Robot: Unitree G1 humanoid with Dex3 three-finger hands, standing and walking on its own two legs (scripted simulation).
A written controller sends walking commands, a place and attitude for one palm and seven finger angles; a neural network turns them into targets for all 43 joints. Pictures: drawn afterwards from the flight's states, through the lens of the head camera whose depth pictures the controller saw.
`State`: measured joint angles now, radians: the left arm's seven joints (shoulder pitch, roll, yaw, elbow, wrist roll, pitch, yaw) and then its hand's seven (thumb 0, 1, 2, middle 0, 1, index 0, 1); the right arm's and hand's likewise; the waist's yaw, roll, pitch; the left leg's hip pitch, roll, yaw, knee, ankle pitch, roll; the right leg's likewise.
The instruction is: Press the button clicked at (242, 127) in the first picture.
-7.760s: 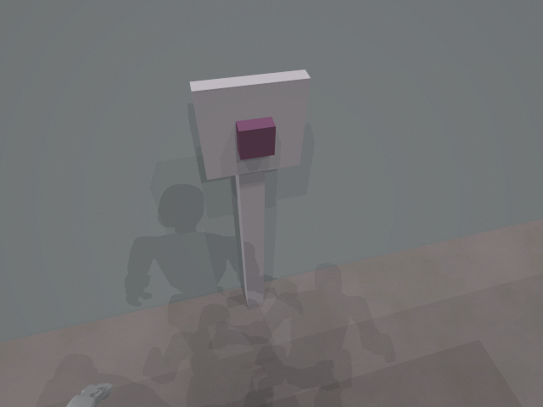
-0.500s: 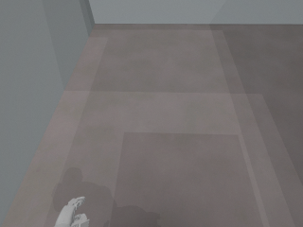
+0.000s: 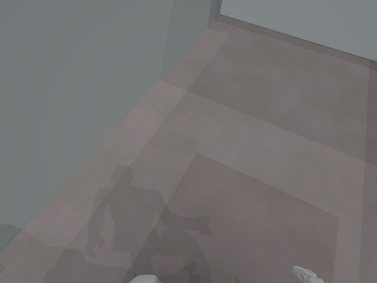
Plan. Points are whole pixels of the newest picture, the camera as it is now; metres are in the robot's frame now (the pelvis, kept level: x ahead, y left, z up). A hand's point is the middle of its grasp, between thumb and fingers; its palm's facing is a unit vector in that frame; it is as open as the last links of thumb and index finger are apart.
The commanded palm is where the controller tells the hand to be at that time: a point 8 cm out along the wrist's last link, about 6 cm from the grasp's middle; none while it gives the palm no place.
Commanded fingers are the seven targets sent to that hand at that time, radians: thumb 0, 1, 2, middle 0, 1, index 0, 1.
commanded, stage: turn to face it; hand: left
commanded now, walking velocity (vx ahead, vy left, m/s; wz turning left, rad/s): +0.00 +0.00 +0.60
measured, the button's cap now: out of the picture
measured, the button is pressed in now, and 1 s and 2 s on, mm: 0 0 0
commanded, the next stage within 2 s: take the last steps up to it in 1.88 s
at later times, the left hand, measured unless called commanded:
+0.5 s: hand out of the picture +0.09 +0.21 -0.12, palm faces +0.27 -0.93 -0.27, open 7.4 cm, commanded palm none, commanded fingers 0.00 0.90 0.90 -0.20 -0.30 -0.20 -0.30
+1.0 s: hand out of the picture -0.14 +0.18 -0.16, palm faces +0.60 -0.76 -0.25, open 7.4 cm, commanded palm none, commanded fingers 0.00 0.90 0.90 -0.20 -0.30 -0.20 -0.30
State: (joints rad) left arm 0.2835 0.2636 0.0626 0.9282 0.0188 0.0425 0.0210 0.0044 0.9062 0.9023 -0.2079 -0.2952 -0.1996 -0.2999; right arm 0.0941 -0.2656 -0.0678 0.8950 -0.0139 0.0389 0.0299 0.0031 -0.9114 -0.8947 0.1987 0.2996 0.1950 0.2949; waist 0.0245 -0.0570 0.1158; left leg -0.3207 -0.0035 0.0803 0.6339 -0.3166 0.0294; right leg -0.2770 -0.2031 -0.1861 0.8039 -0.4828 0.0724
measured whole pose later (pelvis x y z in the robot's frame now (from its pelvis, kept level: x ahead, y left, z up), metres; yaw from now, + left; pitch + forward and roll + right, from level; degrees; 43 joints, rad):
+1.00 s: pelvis -0.04 -0.01 +0.01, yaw +36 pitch +0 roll +0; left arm 0.29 0.23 0.05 0.92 0.03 0.03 0.02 0.00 0.91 0.90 -0.21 -0.30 -0.20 -0.30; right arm 0.13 -0.27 -0.07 0.92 -0.01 0.06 0.03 0.00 -0.91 -0.89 0.20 0.30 0.19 0.29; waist 0.02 -0.03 0.10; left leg -0.31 0.03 0.07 0.66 -0.35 -0.05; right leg -0.23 -0.20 -0.27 0.61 -0.34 0.06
